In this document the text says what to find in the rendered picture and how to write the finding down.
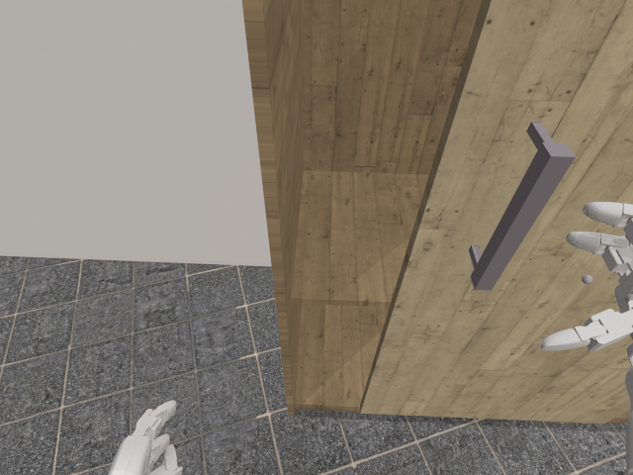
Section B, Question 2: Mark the handle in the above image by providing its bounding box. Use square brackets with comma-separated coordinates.
[469, 122, 576, 290]

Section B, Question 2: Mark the robot right hand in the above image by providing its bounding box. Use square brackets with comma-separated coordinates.
[541, 202, 633, 352]

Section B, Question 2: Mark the robot left hand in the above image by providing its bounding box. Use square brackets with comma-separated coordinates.
[108, 400, 183, 475]

